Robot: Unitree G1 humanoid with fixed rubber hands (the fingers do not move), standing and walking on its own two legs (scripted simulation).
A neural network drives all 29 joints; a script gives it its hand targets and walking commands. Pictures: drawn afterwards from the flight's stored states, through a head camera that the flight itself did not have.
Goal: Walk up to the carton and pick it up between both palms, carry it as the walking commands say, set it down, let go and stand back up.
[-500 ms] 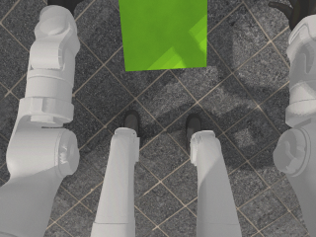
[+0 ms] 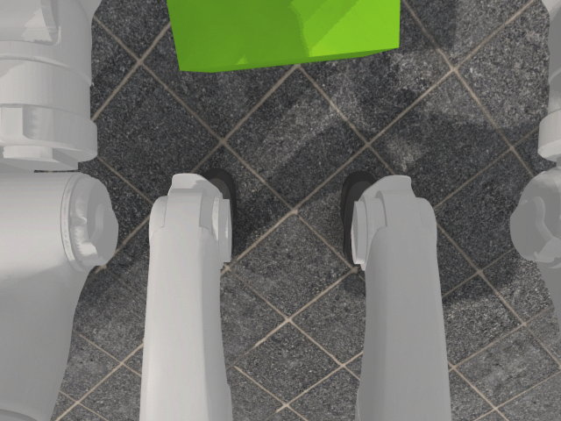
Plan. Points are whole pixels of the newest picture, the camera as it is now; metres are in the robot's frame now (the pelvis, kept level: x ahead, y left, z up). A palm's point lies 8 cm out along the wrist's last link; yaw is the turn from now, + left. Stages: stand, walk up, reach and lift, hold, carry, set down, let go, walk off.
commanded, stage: reach and lift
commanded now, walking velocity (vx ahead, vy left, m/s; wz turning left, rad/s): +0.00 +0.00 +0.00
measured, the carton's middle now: out of the picture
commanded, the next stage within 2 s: none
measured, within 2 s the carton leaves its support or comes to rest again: neither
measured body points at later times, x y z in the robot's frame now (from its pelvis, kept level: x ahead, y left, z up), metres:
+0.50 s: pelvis +0.00 -0.01 -0.09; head +0.40 -0.01 +0.10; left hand +0.57 +0.21 -0.29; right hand +0.57 -0.22 -0.30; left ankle +0.12 +0.15 -0.46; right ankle +0.12 -0.15 -0.46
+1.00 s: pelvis +0.01 -0.01 -0.12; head +0.41 +0.00 +0.08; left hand +0.57 +0.21 -0.33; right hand +0.58 -0.21 -0.34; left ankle +0.12 +0.14 -0.46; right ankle +0.12 -0.15 -0.46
